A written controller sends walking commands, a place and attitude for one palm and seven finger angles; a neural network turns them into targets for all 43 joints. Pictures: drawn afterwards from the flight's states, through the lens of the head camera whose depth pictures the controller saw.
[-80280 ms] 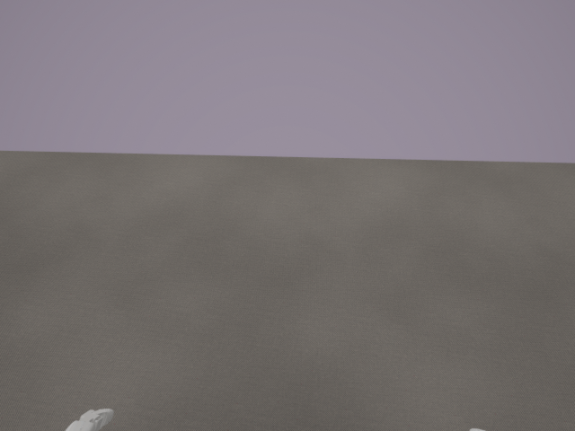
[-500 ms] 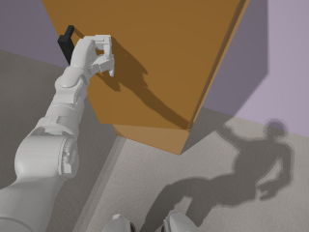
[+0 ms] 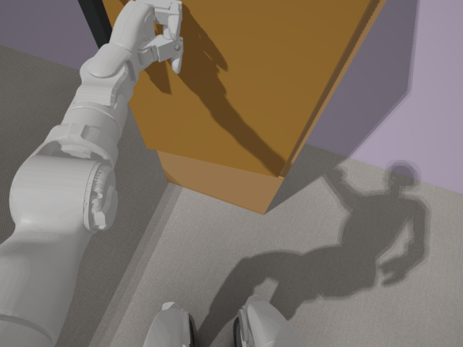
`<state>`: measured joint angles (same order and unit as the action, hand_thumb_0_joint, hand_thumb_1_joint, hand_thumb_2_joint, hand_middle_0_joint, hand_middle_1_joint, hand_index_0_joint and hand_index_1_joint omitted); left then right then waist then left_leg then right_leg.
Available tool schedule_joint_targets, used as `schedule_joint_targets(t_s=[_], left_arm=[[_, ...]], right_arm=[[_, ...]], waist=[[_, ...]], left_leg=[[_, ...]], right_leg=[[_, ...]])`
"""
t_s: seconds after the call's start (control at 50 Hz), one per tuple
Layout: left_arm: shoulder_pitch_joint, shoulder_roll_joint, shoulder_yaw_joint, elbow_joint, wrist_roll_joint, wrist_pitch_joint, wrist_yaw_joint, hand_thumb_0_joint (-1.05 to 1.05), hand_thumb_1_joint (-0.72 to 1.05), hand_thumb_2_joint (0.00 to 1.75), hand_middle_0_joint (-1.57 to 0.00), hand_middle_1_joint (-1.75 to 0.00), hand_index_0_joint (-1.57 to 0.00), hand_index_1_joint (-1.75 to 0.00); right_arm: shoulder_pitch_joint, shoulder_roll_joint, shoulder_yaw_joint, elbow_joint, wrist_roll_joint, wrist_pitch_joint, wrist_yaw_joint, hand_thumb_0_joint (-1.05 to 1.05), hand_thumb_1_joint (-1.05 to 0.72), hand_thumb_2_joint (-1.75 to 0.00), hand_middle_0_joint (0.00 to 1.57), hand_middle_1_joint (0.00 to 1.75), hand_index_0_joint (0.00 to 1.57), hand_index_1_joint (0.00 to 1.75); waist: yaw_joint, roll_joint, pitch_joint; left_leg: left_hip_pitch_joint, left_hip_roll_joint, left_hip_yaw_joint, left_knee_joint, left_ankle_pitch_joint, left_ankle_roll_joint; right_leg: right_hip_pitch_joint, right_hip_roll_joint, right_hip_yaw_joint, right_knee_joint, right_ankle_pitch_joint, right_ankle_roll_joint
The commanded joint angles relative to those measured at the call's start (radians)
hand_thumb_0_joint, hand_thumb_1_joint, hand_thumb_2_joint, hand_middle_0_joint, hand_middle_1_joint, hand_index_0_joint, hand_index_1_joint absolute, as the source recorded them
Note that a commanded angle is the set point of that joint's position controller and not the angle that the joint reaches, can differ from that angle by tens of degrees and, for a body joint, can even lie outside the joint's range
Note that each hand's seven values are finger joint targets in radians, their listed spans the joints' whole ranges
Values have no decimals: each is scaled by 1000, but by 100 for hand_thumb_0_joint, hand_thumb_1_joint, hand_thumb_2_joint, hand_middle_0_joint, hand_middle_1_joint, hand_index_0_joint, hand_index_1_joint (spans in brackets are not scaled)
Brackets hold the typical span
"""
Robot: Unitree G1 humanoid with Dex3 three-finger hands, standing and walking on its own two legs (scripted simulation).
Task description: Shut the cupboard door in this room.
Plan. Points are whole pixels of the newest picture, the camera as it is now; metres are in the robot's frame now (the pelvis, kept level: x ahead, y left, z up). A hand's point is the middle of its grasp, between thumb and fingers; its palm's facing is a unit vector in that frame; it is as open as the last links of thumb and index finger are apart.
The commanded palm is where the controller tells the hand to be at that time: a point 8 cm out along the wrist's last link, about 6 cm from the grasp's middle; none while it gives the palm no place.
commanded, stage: pull the fist back off the door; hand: left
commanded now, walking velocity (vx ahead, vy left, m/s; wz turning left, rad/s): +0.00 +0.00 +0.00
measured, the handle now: (110, 29) +0.60 +0.11 +0.13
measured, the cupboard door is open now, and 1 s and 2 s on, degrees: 7 0 0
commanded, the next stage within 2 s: draw the hand back to the body in 0.94 s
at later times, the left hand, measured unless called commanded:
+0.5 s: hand (194, 42) +0.56 -0.01 +0.14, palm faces +0.01 -1.00 -0.01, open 3.1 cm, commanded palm +0.52 +0.04 +0.14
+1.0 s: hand (196, 84) +0.48 -0.01 +0.14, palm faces -0.03 -1.00 -0.03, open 3.1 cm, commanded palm +0.46 +0.04 +0.14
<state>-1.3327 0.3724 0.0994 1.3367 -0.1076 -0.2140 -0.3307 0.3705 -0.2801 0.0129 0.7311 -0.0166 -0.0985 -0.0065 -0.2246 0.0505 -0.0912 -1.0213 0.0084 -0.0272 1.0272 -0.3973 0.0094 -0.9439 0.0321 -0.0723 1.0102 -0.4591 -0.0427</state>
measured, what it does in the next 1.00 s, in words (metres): stands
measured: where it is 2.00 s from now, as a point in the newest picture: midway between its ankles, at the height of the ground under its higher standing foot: outside the picture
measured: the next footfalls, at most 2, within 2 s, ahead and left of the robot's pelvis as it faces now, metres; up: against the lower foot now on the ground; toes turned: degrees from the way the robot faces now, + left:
none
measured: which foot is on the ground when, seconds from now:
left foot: down 0.00-1.00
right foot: down 0.00-1.00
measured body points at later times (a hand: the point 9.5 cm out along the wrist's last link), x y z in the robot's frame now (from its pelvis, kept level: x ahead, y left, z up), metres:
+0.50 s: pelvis +0.02 +0.00 +0.02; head +0.14 -0.02 +0.45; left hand +0.56 +0.04 +0.14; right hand -0.05 -0.23 -0.11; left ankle +0.04 +0.11 -0.66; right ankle +0.01 -0.10 -0.66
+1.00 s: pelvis +0.03 -0.01 +0.04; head +0.09 -0.03 +0.48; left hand +0.47 +0.04 +0.14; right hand +0.12 -0.26 -0.09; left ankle +0.04 +0.11 -0.66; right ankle +0.01 -0.10 -0.66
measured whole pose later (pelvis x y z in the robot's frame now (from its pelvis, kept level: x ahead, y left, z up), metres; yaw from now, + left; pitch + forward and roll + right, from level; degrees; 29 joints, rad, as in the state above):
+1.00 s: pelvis +0.03 -0.01 +0.04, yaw +0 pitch +13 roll +1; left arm -0.78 -0.02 0.01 0.95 -0.03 -0.31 0.27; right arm 0.28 -0.23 -0.03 0.64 -0.03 0.01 0.07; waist -0.09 0.04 -0.12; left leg -0.67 0.00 0.01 0.82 -0.38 0.00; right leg -0.62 0.03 -0.03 0.84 -0.44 -0.04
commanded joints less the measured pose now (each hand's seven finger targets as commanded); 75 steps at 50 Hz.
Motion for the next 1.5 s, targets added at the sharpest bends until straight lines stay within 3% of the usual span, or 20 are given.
schedule_joint_targets(t_s=[0.0,0.04,0.06,0.12,0.16,0.2,0.26,0.4,0.48,0.58,0.72,0.82,0.9,1.04,1.1,1.16,1.22,1.28,1.34,1.48], left_arm=[[-661,15,-3,-208,-9,-38,-12,0,90,90,-130,-150,-130,-150],[-688,30,0,-205,1,-34,-13,0,90,90,-130,-150,-130,-150],[-715,73,204,-214,-61,-23,196,0,90,90,-130,-150,-130,-150],[-631,-43,195,-193,23,-36,482,0,90,90,-130,-150,-130,-150],[-606,-50,214,-247,109,-95,643,0,90,90,-130,-150,-130,-150],[-568,-31,188,-248,226,-146,719,0,90,90,-130,-150,-130,-150],[-525,-16,136,-249,284,-164,701,0,90,90,-130,-150,-130,-150],[-380,5,197,-355,130,-161,600,0,90,90,-130,-150,-130,-150],[-202,-85,148,-415,130,-229,593,0,90,90,-130,-150,-130,-150],[-25,-234,29,-414,120,-186,574,0,90,90,-130,-150,-130,-150],[-1,-265,-18,-658,90,-228,590,0,90,90,-130,-150,-130,-150],[101,-328,-99,-670,108,-205,592,0,90,90,-130,-150,-130,-150],[47,-308,-80,-646,83,-152,608,0,90,90,-130,-150,-130,-150],[-1,-302,-55,-503,90,-202,607,0,90,90,-130,-150,-130,-150],[193,-192,58,-540,83,-199,585,0,90,90,-130,-150,-130,-150],[358,-179,52,-696,65,-166,537,0,90,90,-130,-150,-130,-150],[428,-212,-5,-861,32,-123,492,0,90,90,-130,-150,-130,-150],[433,-206,-28,-1048,-2,-91,459,0,90,90,-130,-150,-130,-150],[527,-214,-59,-1162,-14,-68,433,0,90,90,-130,-150,-130,-150],[792,-168,-41,-1295,-47,62,371,0,90,90,-124,-144,-124,-144]], right_arm=[[214,-177,-56,-16,-5,-19,-24,0,-90,-90,20,30,20,30],[217,-178,-56,-8,-9,-22,-24,0,-90,-90,20,30,20,30],[247,-138,-48,-34,-10,-33,-6,0,-90,-90,20,30,20,30],[284,-136,-61,-40,-56,-35,57,0,-90,-90,20,30,20,30],[294,-127,-67,-48,-90,-26,98,0,-90,-90,20,30,20,30],[315,-132,-79,-48,-111,-7,126,0,-90,-90,20,30,20,30],[323,-136,-92,-64,-103,29,139,0,-90,-90,20,30,20,30],[295,-121,-83,-113,-61,76,100,0,-90,-90,20,30,20,30],[274,-105,-93,-116,-60,69,109,0,-90,-90,20,30,20,30],[237,-100,-102,-123,-42,89,112,0,-90,-90,20,30,20,30],[137,-82,-99,-140,-26,76,88,0,-90,-90,20,30,20,30],[84,-74,-97,-148,-17,80,83,0,-90,-90,20,30,20,30],[47,-75,-84,-151,-9,95,64,0,-90,-90,20,30,20,30],[26,-63,-69,-124,-22,75,57,0,-90,-90,20,30,20,30],[29,-76,-70,-167,-19,81,59,0,-90,-90,20,30,20,30],[11,-70,-69,-217,2,96,57,0,-90,-90,20,30,20,30],[-23,-72,-70,-251,24,103,47,0,-90,-90,20,30,20,30],[-59,-69,-70,-256,39,93,27,0,-90,-90,20,30,20,30],[-101,-57,-64,-255,50,71,12,0,-90,-90,20,30,20,30],[-207,-61,-40,-286,68,58,-9,0,-90,-90,20,30,20,30]], waist=[[-132,66,-507],[-134,68,-531],[-83,119,-562],[-88,68,-585],[-60,81,-619],[-64,62,-645],[-63,27,-630],[5,-46,-590],[36,-68,-540],[42,-107,-411],[84,-44,-458],[85,-87,-425],[76,-146,-358],[67,-128,-356],[149,-127,-451],[185,-147,-452],[175,-197,-379],[174,-155,-354],[188,-70,-317],[225,-96,-199]], left_leg=[[527,-9,-59,-41,284,60],[524,-7,-62,-27,293,58],[456,11,-71,-35,244,31],[460,12,-84,-47,272,21],[454,4,-66,-27,325,14],[449,1,-57,-19,376,14],[425,-11,-23,-50,320,24],[438,-26,19,-156,300,29],[479,-28,38,-170,345,28],[511,-30,55,-206,343,29],[627,-33,50,-215,386,24],[641,-27,48,-225,384,22],[598,-32,48,-250,297,25],[557,-36,37,-231,244,24],[559,-43,51,-258,301,23],[578,-38,72,-291,346,25],[609,-30,76,-331,322,32],[680,-28,77,-360,305,38],[746,-25,77,-385,307,37],[780,-23,66,-452,263,34]], right_leg=[[-6,29,32,-151,270,18],[-13,32,36,-142,276,19],[19,18,54,-151,249,23],[7,21,30,-129,251,40],[21,22,25,-114,294,38],[39,25,23,-96,339,39],[140,22,44,-135,370,41],[384,26,70,-224,481,41],[405,26,68,-237,552,42],[396,23,60,-278,574,46],[431,11,64,-268,601,37],[424,4,58,-266,591,40],[444,0,71,-303,526,46],[394,-9,74,-284,466,46],[519,-8,82,-278,541,39],[616,-7,84,-301,633,39],[641,-6,84,-354,636,54],[657,-4,84,-397,592,55],[649,-2,73,-421,536,44],[660,-12,62,-480,428,39]])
